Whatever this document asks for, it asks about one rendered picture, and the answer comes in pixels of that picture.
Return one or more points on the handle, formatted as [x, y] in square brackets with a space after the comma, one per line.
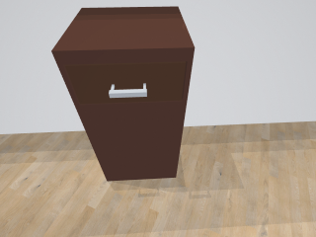
[128, 93]

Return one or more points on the drawer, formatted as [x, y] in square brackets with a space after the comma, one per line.
[93, 82]

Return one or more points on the cabinet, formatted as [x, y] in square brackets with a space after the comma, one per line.
[132, 140]

